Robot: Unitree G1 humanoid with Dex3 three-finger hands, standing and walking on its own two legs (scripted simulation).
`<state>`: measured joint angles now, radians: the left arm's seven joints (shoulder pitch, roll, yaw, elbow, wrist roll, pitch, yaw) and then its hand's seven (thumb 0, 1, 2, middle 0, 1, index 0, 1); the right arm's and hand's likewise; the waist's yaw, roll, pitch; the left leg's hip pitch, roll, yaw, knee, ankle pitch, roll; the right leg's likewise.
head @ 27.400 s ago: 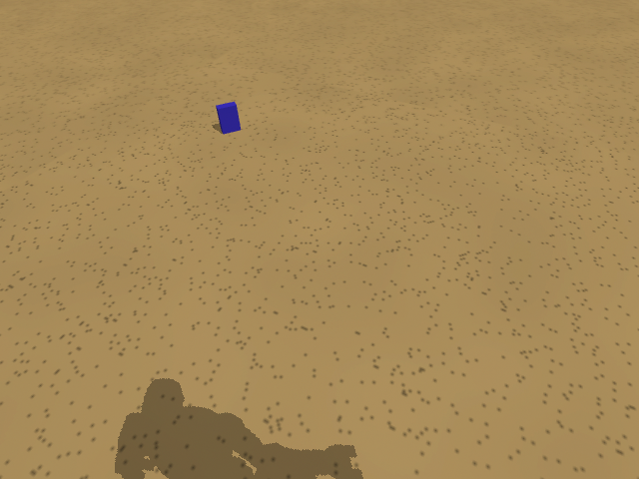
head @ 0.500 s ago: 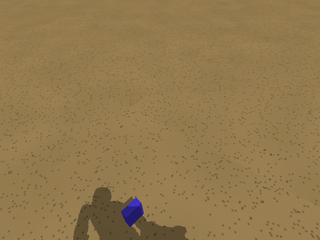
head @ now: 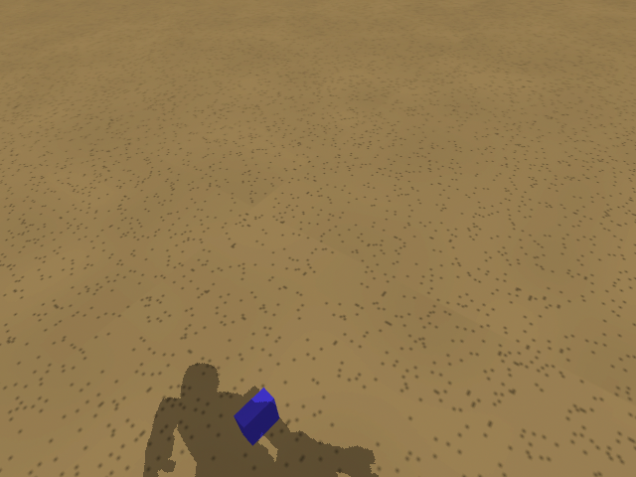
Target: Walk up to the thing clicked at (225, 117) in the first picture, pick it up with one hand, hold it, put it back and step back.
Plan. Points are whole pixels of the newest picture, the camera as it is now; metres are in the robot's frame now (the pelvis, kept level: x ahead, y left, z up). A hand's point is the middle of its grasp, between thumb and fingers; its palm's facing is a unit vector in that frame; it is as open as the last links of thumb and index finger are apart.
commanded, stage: stand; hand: left
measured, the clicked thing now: (258, 417) +0.44 +0.22 -0.70
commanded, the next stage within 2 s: step back in 1.00 s
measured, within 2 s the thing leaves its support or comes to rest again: neither
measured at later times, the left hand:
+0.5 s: hand out of the picture +0.10 +0.24 -0.15, palm faces -0.04 -0.94 -0.34, open 7.4 cm
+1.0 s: hand out of the picture +0.11 +0.24 -0.15, palm faces -0.04 -0.94 -0.33, open 7.4 cm
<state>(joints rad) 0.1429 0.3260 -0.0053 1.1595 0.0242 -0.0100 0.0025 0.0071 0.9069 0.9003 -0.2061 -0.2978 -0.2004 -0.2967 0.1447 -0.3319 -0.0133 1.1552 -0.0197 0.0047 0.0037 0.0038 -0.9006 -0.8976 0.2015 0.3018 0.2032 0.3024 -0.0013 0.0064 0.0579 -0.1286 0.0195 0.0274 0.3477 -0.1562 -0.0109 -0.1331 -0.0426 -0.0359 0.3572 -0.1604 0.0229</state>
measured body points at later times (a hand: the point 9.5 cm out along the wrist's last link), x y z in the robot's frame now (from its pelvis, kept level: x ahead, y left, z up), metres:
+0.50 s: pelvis +0.02 +0.00 +0.00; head +0.03 -0.01 +0.45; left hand +0.10 +0.29 -0.13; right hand +0.09 -0.30 -0.14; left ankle +0.03 +0.13 -0.75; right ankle +0.03 -0.13 -0.75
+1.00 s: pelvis +0.03 -0.01 +0.00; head +0.03 -0.01 +0.45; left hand +0.11 +0.29 -0.13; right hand +0.09 -0.30 -0.13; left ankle +0.03 +0.13 -0.75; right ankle +0.03 -0.13 -0.75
